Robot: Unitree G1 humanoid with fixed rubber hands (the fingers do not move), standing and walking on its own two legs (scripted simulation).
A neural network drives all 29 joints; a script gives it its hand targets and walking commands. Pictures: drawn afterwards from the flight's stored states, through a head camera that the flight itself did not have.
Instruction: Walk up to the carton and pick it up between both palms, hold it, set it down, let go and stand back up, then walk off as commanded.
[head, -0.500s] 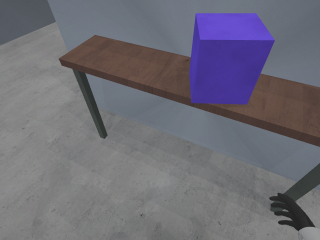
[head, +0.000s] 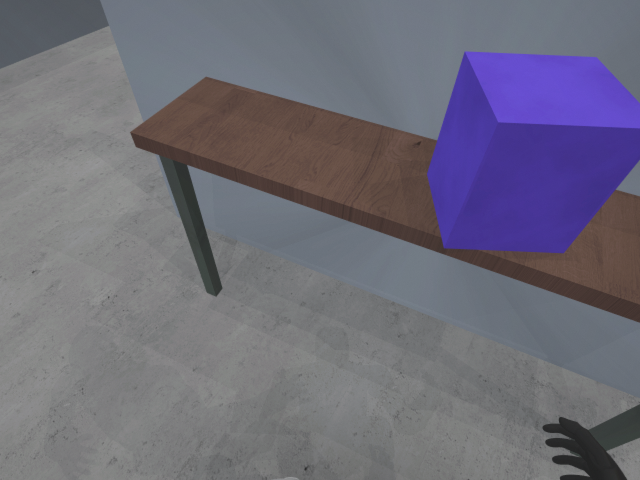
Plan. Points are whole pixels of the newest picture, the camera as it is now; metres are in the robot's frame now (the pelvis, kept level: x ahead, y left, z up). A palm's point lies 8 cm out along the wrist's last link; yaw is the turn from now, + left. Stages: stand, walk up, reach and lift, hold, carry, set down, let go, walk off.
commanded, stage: walk up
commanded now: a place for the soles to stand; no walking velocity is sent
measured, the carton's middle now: (516, 157) +0.61 -0.30 +0.07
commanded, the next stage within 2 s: none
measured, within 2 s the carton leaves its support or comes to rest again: neither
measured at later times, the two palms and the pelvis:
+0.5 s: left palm out of the picture +0.14 +0.43 -0.16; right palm (522, 478) +0.16 -0.21 -0.06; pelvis +0.07 +0.11 -0.03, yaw -9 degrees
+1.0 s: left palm out of the picture +0.16 +0.34 -0.09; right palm (612, 475) +0.17 -0.34 -0.07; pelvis +0.10 +0.02 -0.01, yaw -14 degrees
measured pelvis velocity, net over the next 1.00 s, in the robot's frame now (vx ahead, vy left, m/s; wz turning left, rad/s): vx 0.10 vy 0.02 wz -0.24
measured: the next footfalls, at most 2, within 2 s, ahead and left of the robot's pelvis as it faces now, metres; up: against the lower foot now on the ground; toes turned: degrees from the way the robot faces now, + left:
right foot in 0.26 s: +0.10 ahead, -0.11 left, +0.01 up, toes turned +6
left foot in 0.38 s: +0.19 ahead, +0.24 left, +0.01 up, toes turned -6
